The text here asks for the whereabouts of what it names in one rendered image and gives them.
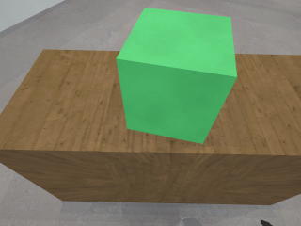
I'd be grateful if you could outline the pedestal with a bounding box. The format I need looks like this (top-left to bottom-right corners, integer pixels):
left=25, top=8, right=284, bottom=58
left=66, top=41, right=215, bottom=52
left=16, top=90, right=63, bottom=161
left=0, top=49, right=301, bottom=205

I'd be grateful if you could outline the carton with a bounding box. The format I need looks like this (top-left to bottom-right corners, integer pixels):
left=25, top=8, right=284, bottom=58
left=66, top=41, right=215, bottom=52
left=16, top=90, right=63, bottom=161
left=116, top=8, right=237, bottom=144

